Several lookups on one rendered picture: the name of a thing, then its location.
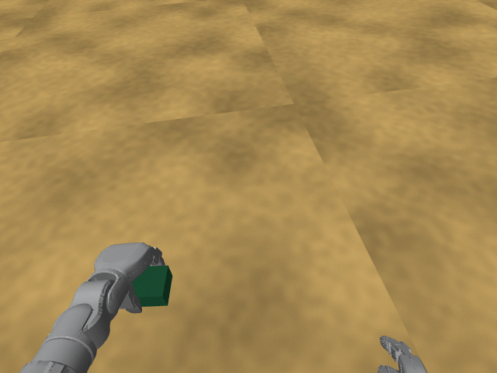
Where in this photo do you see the left robot hand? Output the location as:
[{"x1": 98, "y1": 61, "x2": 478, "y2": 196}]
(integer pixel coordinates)
[{"x1": 94, "y1": 242, "x2": 165, "y2": 313}]

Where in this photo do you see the small box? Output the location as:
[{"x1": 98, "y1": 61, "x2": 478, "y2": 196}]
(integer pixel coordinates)
[{"x1": 132, "y1": 266, "x2": 172, "y2": 307}]

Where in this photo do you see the left robot arm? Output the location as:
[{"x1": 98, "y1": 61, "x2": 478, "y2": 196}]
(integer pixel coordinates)
[{"x1": 19, "y1": 268, "x2": 129, "y2": 373}]

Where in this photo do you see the right robot hand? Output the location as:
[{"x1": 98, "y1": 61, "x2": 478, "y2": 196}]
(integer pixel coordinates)
[{"x1": 377, "y1": 336, "x2": 427, "y2": 373}]

